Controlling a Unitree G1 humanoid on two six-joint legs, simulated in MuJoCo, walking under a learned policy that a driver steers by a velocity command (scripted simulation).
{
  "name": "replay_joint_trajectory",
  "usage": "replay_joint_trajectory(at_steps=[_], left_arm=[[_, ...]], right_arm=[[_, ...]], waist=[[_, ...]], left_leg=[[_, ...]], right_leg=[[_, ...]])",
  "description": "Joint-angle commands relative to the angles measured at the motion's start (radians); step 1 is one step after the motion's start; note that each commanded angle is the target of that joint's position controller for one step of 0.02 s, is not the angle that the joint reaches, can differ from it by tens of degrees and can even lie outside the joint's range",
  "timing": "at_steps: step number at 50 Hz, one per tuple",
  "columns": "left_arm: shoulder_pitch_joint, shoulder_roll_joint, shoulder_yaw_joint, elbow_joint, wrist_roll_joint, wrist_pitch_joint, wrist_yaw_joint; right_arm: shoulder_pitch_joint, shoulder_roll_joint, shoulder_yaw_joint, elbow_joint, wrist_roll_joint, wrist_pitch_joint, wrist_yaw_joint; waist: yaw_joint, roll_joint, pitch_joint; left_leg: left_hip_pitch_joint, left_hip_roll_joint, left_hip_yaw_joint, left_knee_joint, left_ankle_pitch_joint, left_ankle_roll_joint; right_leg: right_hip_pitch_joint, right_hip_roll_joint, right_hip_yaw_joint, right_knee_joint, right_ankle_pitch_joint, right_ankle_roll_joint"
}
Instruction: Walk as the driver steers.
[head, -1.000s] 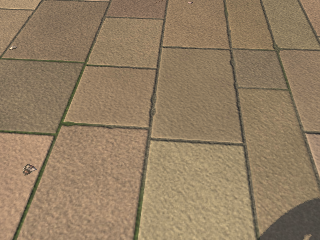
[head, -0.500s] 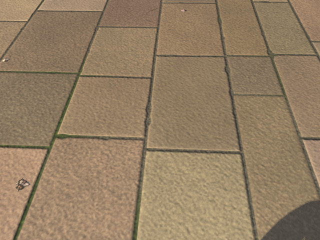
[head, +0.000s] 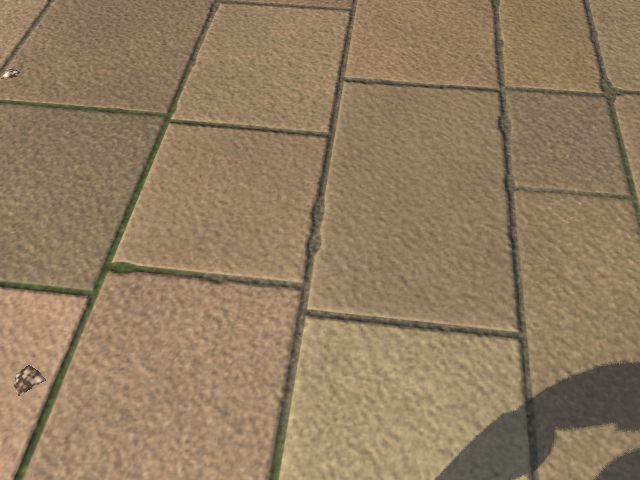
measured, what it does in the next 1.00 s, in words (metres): walks ahead: left foot, then right foot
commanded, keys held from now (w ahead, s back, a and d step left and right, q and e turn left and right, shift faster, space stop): w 1.00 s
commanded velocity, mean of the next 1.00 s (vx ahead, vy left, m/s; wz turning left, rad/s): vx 0.49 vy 0.00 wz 0.00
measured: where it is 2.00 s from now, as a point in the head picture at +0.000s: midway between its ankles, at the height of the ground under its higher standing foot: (353, 210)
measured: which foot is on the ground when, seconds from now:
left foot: up 0.00-0.02, down 0.04-0.58, up 0.60-1.00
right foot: down 0.00-0.02, up 0.04-0.56, down 0.58-1.00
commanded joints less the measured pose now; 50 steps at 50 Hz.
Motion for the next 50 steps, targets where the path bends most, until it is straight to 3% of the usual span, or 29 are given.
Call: replay_joint_trajectory(at_steps=[1,2,3,4,5,6,8,10,14,19,24,26,27,28,29,30,31,32,33,34,36,38,41,46,50], left_arm=[[-0.026,0.185,0.033,-0.034,-0.004,-0.005,0.006],[-0.011,0.148,0.025,-0.052,-0.007,-0.001,-0.001],[0.111,0.024,0.01,-0.065,-0.029,0.007,-0.015],[0.022,0.123,0.035,-0.079,-0.013,0.013,-0.017],[-0.088,0.141,0.042,-0.122,-0.005,0.012,-0.02],[-0.137,0.131,0.043,-0.132,0.001,0.008,-0.023],[-0.111,0.091,0.043,-0.122,0.02,0.028,-0.029],[-0.111,0.066,0.042,-0.127,0.023,0.048,-0.037],[-0.295,0.093,0.046,-0.197,0.022,0.069,-0.047],[-0.506,0.083,0.035,-0.268,0.003,0.064,-0.055],[-0.615,0.097,0.033,-0.311,0.001,0.053,-0.052],[-0.58,0.112,0.04,-0.311,0.002,0.045,-0.047],[-0.516,0.127,0.048,-0.293,0.003,0.04,-0.04],[-0.394,0.146,0.06,-0.254,0.004,0.034,-0.033],[-0.221,0.175,0.076,-0.199,0.016,0.024,-0.023],[-0.044,0.263,0.101,-0.167,0.042,0.019,-0.013],[-0.038,0.326,0.117,-0.164,0.042,0.027,-0.022],[-0.135,0.268,0.107,-0.176,0.006,0.039,-0.031],[-0.239,0.209,0.088,-0.192,-0.004,0.035,-0.034],[-0.28,0.159,0.075,-0.191,0.001,0.027,-0.038],[-0.267,0.104,0.055,-0.162,-0.002,0.014,-0.028],[-0.206,0.12,0.054,-0.135,-0.005,0.0,-0.022],[-0.152,0.159,0.057,-0.121,-0.006,-0.005,-0.021],[-0.069,0.153,0.046,-0.108,-0.006,-0.003,-0.022],[0.001,0.161,0.045,-0.084,0.0,-0.001,-0.014]], right_arm=[[0.382,-0.133,-0.052,0.079,-0.004,-0.016,-0.024],[0.521,-0.205,-0.074,0.108,-0.03,-0.02,-0.032],[0.52,-0.268,-0.086,0.095,-0.045,-0.017,-0.024],[0.431,-0.238,-0.083,0.09,0.0,-0.009,-0.014],[0.319,-0.174,-0.063,0.071,0.01,-0.013,-0.012],[0.275,-0.115,-0.048,0.069,0.008,-0.024,-0.008],[0.293,-0.056,-0.026,0.098,0.002,-0.042,-0.019],[0.349,-0.065,-0.02,0.121,0.001,-0.058,-0.025],[0.428,-0.106,-0.02,0.134,0.004,-0.062,-0.026],[0.527,-0.099,-0.009,0.147,0.006,-0.061,-0.027],[0.592,-0.112,-0.008,0.173,-0.006,-0.057,-0.039],[0.563,-0.126,-0.012,0.171,-0.011,-0.057,-0.045],[0.548,-0.139,-0.016,0.17,-0.012,-0.056,-0.048],[0.534,-0.149,-0.018,0.17,-0.012,-0.053,-0.047],[0.512,-0.148,-0.017,0.163,-0.004,-0.05,-0.046],[0.511,-0.11,-0.006,0.128,0.007,-0.052,-0.041],[0.643,-0.021,0.003,0.125,0.046,-0.048,-0.028],[0.541,-0.12,-0.021,0.122,0.018,-0.042,-0.032],[0.443,-0.118,-0.024,0.086,0.012,-0.047,-0.027],[0.406,-0.101,-0.023,0.08,0.008,-0.05,-0.025],[0.428,-0.064,-0.022,0.087,-0.017,-0.025,-0.015],[0.423,-0.048,-0.023,0.081,-0.022,-0.006,-0.004],[0.301,-0.06,-0.024,0.036,-0.024,0.01,0.005],[0.084,-0.059,-0.012,-0.038,-0.007,0.008,0.01],[-0.021,-0.063,-0.005,-0.075,-0.003,0.002,0.007]], waist=[[-0.224,-0.096,-0.133],[-0.258,-0.012,-0.225],[-0.162,0.192,-0.315],[-0.158,0.078,-0.265],[-0.118,0.05,-0.106],[-0.096,-0.011,-0.036],[-0.034,-0.007,-0.018],[-0.016,0.011,-0.016],[-0.037,0.035,0.034],[-0.095,0.054,0.045],[-0.122,0.07,0.05],[-0.087,0.078,0.032],[-0.056,0.088,-0.003],[-0.005,0.086,-0.064],[0.071,0.065,-0.15],[0.121,-0.033,-0.282],[0.046,-0.246,-0.377],[0.028,-0.06,-0.281],[-0.001,-0.043,-0.137],[-0.029,-0.004,-0.072],[-0.081,-0.03,-0.043],[-0.095,-0.041,-0.039],[-0.088,-0.049,0.002],[-0.037,-0.061,0.034],[-0.003,-0.074,0.043]], left_leg=[[0.486,-0.046,-0.008,-0.09,0.013,0.063],[0.691,0.145,-0.219,-0.118,-0.172,0.103],[0.876,0.439,-0.761,-0.239,-0.252,0.252],[0.784,0.403,-0.85,-0.361,-0.417,0.252],[0.633,0.379,-0.688,-0.392,-0.432,0.212],[0.507,0.336,-0.581,-0.423,-0.297,0.18],[0.377,0.259,-0.413,-0.44,-0.087,0.127],[0.354,0.235,-0.335,-0.447,0.044,0.119],[0.384,0.202,-0.25,-0.491,0.102,0.102],[0.476,0.171,-0.177,-0.475,0.297,0.057],[0.656,0.217,-0.168,-0.412,0.45,0.07],[0.691,0.233,-0.151,-0.335,0.637,0.065],[0.696,0.235,-0.143,-0.259,0.774,0.055],[0.692,0.223,-0.131,-0.123,0.845,0.044],[0.591,0.191,-0.104,0.073,0.743,0.026],[0.376,0.136,-0.067,0.38,0.363,0.01],[0.021,-0.064,-0.072,0.733,-0.429,-0.026],[-0.066,0.002,-0.194,0.774,-0.354,-0.008],[-0.086,0.043,-0.19,0.725,-0.252,-0.007],[-0.051,0.073,-0.185,0.671,-0.196,-0.011],[0.038,0.106,-0.177,0.585,-0.164,-0.031],[0.045,0.107,-0.155,0.545,-0.153,-0.049],[-0.053,0.129,-0.124,0.458,-0.066,-0.075],[-0.085,0.116,-0.073,0.187,0.087,-0.095],[-0.079,0.084,-0.046,0.048,0.106,-0.069]], right_leg=[[-0.193,-0.216,0.021,0.449,1.131,-0.064],[-0.368,-0.167,-0.007,0.74,0.786,-0.06],[-0.695,0.027,-0.006,1.14,-0.089,-0.031],[-0.789,-0.007,0.111,1.204,-0.025,-0.052],[-0.834,-0.063,0.104,1.158,0.079,-0.058],[-0.798,-0.095,0.1,1.098,0.137,-0.058],[-0.688,-0.131,0.1,1.004,0.158,-0.038],[-0.672,-0.137,0.081,0.943,0.158,-0.018],[-0.812,-0.164,0.034,0.79,0.282,0.015],[-0.821,-0.13,-0.026,0.51,0.431,0.031],[-0.827,-0.091,-0.049,0.37,0.394,-0.007],[-0.747,-0.059,-0.059,0.327,0.315,-0.04],[-0.657,-0.028,-0.069,0.313,0.271,-0.059],[-0.527,0.002,-0.076,0.276,0.261,-0.081],[-0.299,-0.019,-0.052,0.221,0.314,-0.109],[-0.038,-0.253,0.202,0.221,0.234,-0.161],[0.18,-0.503,0.703,0.095,0.206,-0.322],[0.075,-0.435,0.671,0.044,0.099,-0.277],[-0.08,-0.4,0.51,0.012,0.132,-0.236],[-0.193,-0.354,0.409,-0.022,0.248,-0.204],[-0.312,-0.278,0.262,-0.053,0.369,-0.15],[-0.33,-0.258,0.209,-0.066,0.467,-0.148],[-0.327,-0.24,0.155,-0.103,0.493,-0.146],[-0.271,-0.207,0.089,-0.113,0.612,-0.121],[-0.151,-0.234,0.076,-0.088,0.68,-0.126]])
